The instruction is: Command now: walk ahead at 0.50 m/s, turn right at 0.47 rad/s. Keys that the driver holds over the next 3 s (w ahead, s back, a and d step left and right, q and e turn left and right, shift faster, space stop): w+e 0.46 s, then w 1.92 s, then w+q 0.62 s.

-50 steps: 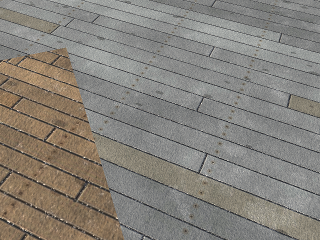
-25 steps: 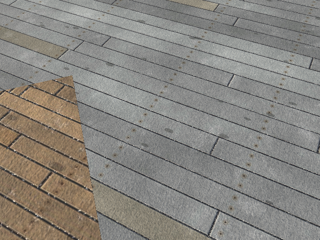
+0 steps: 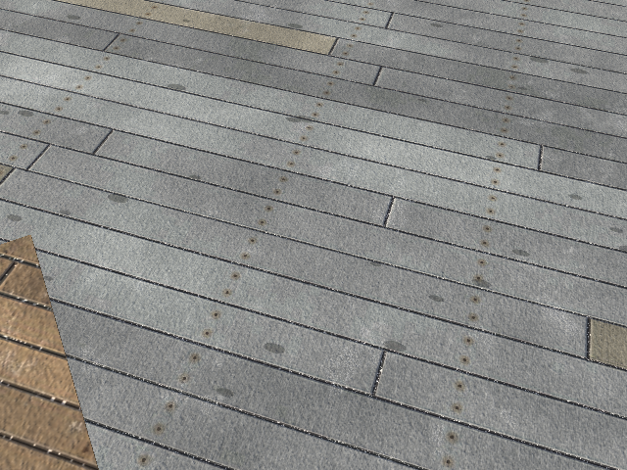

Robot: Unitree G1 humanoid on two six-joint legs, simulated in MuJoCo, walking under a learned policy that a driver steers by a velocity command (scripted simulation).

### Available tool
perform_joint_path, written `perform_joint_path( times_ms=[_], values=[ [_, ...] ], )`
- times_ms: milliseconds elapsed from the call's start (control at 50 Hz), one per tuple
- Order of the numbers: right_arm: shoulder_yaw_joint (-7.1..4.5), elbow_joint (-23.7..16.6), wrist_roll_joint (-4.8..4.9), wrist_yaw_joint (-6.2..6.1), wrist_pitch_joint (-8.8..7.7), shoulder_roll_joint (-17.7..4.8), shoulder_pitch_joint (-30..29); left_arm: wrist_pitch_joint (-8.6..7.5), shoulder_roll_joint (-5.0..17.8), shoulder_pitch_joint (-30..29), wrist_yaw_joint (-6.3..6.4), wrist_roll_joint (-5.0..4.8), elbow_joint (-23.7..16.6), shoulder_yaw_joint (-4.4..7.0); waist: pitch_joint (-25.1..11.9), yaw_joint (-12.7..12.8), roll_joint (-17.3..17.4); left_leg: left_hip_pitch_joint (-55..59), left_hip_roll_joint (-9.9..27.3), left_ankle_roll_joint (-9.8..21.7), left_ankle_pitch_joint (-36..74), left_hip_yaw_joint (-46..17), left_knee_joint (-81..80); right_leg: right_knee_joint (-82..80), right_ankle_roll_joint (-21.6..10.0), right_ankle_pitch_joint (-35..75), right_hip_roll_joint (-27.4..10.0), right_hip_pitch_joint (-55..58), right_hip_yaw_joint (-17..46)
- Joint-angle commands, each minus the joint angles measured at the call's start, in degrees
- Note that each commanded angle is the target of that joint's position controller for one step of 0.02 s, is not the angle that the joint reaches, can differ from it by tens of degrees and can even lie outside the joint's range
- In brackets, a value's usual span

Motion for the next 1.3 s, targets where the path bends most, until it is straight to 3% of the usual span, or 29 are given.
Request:
perform_joint_path(
  times_ms=[20, 140, 240, 300, 320, 340, 360, 380, 400, 420, 440, 460, 480, 560, 640, 700, 780, 820, 860, 880, 900, 920, 940, 960, 980, 1000, 1060, 1200, 1300],
  values=[
    [-1.60, -2.22, -0.16, -0.47, -1.27, -6.61, -1.94, 1.26, 1.41, 1.48, 0.08, 0.29, -3.89, 0.82, -1.05, 1.44, 7.13, 3.81, 16.82, 8.53, 6.47, -11.31, -15.02, -1.68, 0.51, 5.41, -4.46, -6.91, 3.38],
    [-2.50, -0.91, -0.02, -1.90, -0.40, -9.39, 0.52, 0.69, 0.56, -7.92, -1.82, 0.99, -7.62, 0.25, 1.46, -1.00, 5.03, 6.96, 14.96, 6.98, 10.98, 0.02, -16.08, -19.68, 1.06, 20.75, -3.22, -8.05, -0.47],
    [-3.41, 0.57, 1.41, -2.11, 1.44, -11.62, 4.88, 0.79, 0.99, -15.47, -3.43, 1.00, -11.92, -0.13, 3.66, -3.19, 4.82, 16.53, 17.83, 5.84, 15.90, 3.41, -12.23, -27.43, -1.02, 16.19, -1.51, -9.77, -4.40],
    [-4.09, -0.03, 2.30, -2.30, 2.70, -13.84, 3.25, 1.15, 3.79, -11.19, -3.79, 0.87, -12.59, 1.30, -0.57, 0.86, 7.46, 19.54, 18.14, 3.97, 40.70, 5.70, -0.97, -28.17, -4.19, 7.51, 3.47, -0.68, -8.93],
    [-4.11, -0.37, 2.61, -2.32, 3.22, -14.14, 2.02, 1.22, 5.81, -4.29, -3.65, 0.60, -11.09, 2.59, -4.18, 5.09, 7.22, 18.00, 16.75, 2.79, 46.63, 7.07, 8.79, -30.44, -5.90, 7.80, 6.29, 8.34, -10.48],
    [-3.58, -0.70, 2.36, -2.37, 3.30, -13.05, 2.17, 1.44, 9.75, 5.70, -2.84, 0.44, -8.26, 4.79, -9.40, 9.71, 5.20, 10.42, 14.21, 0.42, 41.16, 8.08, 22.81, -33.56, -8.16, 10.74, 8.25, 24.04, -8.89],
    [-1.85, -2.76, -0.07, -2.31, 2.72, -7.26, 3.93, 1.89, 16.28, 10.32, -1.59, 0.24, -7.09, 6.47, -12.71, 8.12, -7.24, -9.62, 8.68, -2.96, 5.56, 8.07, 43.21, -35.92, -13.60, 9.38, -4.22, 39.95, 12.94],
    [-0.31, -5.31, 0.31, -1.68, 0.37, -3.91, 5.57, 0.73, 18.06, 7.87, -2.13, 0.78, -9.57, 5.91, -21.44, 3.98, -12.03, -25.87, -1.93, -4.60, -26.15, -5.71, 57.00, -46.71, -23.62, -1.54, -14.35, 51.18, 44.93],
    [-1.35, -6.49, 2.79, -0.93, -1.51, -8.88, -1.63, -0.17, 12.58, 7.90, -2.69, 1.12, -9.82, 4.25, -18.56, 7.43, -4.05, -32.56, 1.01, -3.14, -22.76, -12.31, 59.01, -50.64, -20.36, -1.43, -13.94, 50.40, 41.84],
    [-1.32, -7.18, 3.58, -0.66, -2.54, -9.11, -3.83, -0.89, 10.15, 5.95, -2.66, 1.11, -9.61, 3.57, -11.96, 6.38, -2.91, -34.43, 3.48, -1.55, -17.63, -11.56, 55.81, -50.12, -18.12, 2.13, -12.02, 44.08, 33.11],
    [-1.40, -6.14, 2.30, -1.16, -2.88, -8.77, -3.48, -1.20, 8.25, 1.73, -2.56, 0.96, -10.35, 3.00, -8.22, 3.62, 1.60, -30.92, 6.11, -1.28, -13.23, -11.79, 50.64, -49.79, -15.89, 7.38, -9.30, 35.58, 26.46],
    [-2.02, -5.52, 1.01, -1.51, -2.48, -9.72, -2.93, -1.29, 6.06, -1.73, -2.35, 1.23, -11.30, 2.31, -6.20, 1.50, 1.24, -26.52, 7.63, -1.56, -10.60, -11.97, 45.91, -50.43, -14.72, 12.97, -7.28, 28.80, 21.63],
    [-2.25, -4.97, 0.91, -1.33, -1.60, -9.90, -1.47, -1.31, 4.96, -3.39, -2.01, 1.85, -12.14, 1.79, -5.84, -0.04, 0.30, -22.99, 8.65, -1.91, -8.64, -12.05, 44.02, -51.66, -14.33, 16.24, -6.41, 24.83, 19.10],
    [-1.51, -5.62, 0.09, -1.29, 0.40, -6.86, -3.92, -1.93, 6.75, -0.28, -0.61, 1.70, -10.88, 2.00, -3.73, 0.21, 0.68, -22.40, 8.30, -4.79, -0.51, -9.86, 33.04, -54.50, -14.05, 26.78, -4.64, 20.04, 11.74],
    [-0.67, -7.24, 0.57, -0.57, 0.18, -5.39, -10.88, -1.76, 6.86, 2.63, 0.06, 1.56, -9.34, 1.75, -1.56, 3.22, -1.02, -21.03, 6.22, -5.02, 14.28, -8.85, 17.20, -55.22, -10.72, 22.70, -1.94, 19.88, 6.86],
    [-0.25, -8.45, 1.21, 0.22, -0.25, -5.33, -15.39, -1.82, 7.20, 5.22, -0.02, 1.41, -7.73, 1.70, 0.75, 5.29, -1.65, -20.13, 4.89, -4.15, 18.55, -8.37, 10.82, -55.71, -10.27, 17.25, -3.44, 21.48, 7.72],
    [-0.25, -9.98, 1.23, 1.44, -1.03, -6.58, -17.67, -1.01, 7.45, 8.03, 0.31, 1.30, -5.68, 1.85, 1.96, 5.53, -1.80, -24.11, 4.04, -1.43, 12.39, -8.69, 6.47, -51.26, -9.78, 22.88, -7.62, 31.30, 10.04],
    [-0.56, -9.51, 1.27, 1.74, -1.28, -7.63, -14.83, -0.49, 8.14, 7.50, 0.59, 1.34, -5.44, 2.09, 0.66, 3.67, -3.04, -20.35, 2.86, 0.29, 7.72, -7.73, 5.58, -48.01, -8.53, 31.36, -8.33, 33.90, 10.08],
    [-2.18, -6.31, 0.99, 1.33, -1.40, -10.76, -3.34, -0.06, 8.14, 5.36, 0.58, 1.51, -6.02, 1.81, -6.83, -2.61, -2.97, -3.37, 0.04, 3.26, 7.93, -5.04, 4.42, -35.09, -6.45, 48.32, -4.50, 32.09, 6.87],
    [-2.91, -4.46, 0.17, 0.99, -1.35, -13.54, 6.79, -0.01, 6.18, 5.01, 0.54, 2.20, -7.11, 0.83, -15.16, -6.65, 0.50, 13.78, 7.70, 6.88, 9.64, -13.17, 7.12, -20.28, -4.65, 38.41, -1.38, 22.40, 4.88],
    [-4.18, -2.66, -0.07, 1.05, -0.89, -17.78, 13.00, -1.06, 0.66, 13.29, 0.09, 1.64, -7.35, -0.67, -23.39, -4.14, 16.30, 35.35, 21.01, 16.19, -1.84, -39.46, 3.31, 2.27, 0.22, 6.09, 8.66, -0.52, 1.48],
    [-2.73, -2.09, 1.30, 1.40, -0.74, -12.73, 13.44, -2.03, 3.57, 11.34, -0.15, 1.06, -6.76, -0.49, -23.37, -5.73, 16.88, 36.90, 22.13, 16.08, -11.41, -50.39, -4.28, 8.31, -0.25, -13.88, 9.04, -8.93, 7.46],
    [-1.87, -2.78, 1.74, 1.18, -0.57, -10.23, 8.91, -2.58, 7.12, 5.61, -0.46, -0.05, -8.35, 0.45, -13.65, -5.59, 12.08, 29.47, 20.75, 13.25, -15.05, -42.61, -5.31, 10.78, -0.73, -10.39, 5.51, -13.80, 6.89],
    [-1.42, -3.84, 1.20, 0.95, -0.21, -9.15, 4.47, -2.87, 7.19, 1.61, -0.40, 0.02, -9.38, 0.32, -8.27, -4.23, 6.88, 20.64, 18.68, 11.61, -11.83, -35.76, -6.67, 8.48, -0.98, -5.13, 2.32, -12.99, 4.31],
    [-0.93, -4.19, 0.61, 0.97, -0.07, -7.95, 1.62, -2.87, 6.73, -0.49, -0.28, 0.90, -9.80, 0.52, -4.08, -2.69, 4.83, 12.95, 16.65, 11.18, -6.51, -30.94, -8.49, 4.52, -0.76, -1.77, 0.35, -11.47, 3.11],
    [-0.45, -4.37, -0.04, 0.99, -0.30, -6.92, 0.29, -2.49, 6.21, 0.40, -0.21, 1.31, -9.59, 0.80, -3.11, -0.77, 6.02, 8.46, 14.97, 10.65, -1.94, -27.60, -9.92, 1.64, -0.69, 0.57, -1.45, -8.16, 3.26],
    [-0.51, -3.43, 0.44, 0.92, -0.73, -7.81, 0.52, -1.29, 3.42, 2.19, -0.05, 1.53, -9.11, 0.33, -2.60, 0.97, 7.43, 3.66, 13.31, 11.54, 5.90, -21.35, -13.34, -3.98, 0.78, 3.12, -2.88, -5.53, 1.81],
    [-1.04, -0.93, 1.44, -0.54, 0.23, -10.62, 5.91, -2.08, 0.95, -11.03, -0.78, 1.78, -12.61, -0.91, -0.18, -2.85, 5.66, 5.06, 9.59, 8.90, 13.17, -10.89, -15.11, -28.41, 2.70, 24.14, -0.99, -5.12, -1.92],
    [-1.29, 1.55, 1.87, -0.74, 1.77, -11.36, 10.70, -2.74, 1.78, -18.06, -2.31, 1.14, -15.44, -1.08, 1.76, -4.65, 6.15, 14.49, 13.84, 8.51, 14.49, -12.42, -11.42, -35.68, 1.12, 21.46, 0.78, -7.15, -1.99]
  ],
)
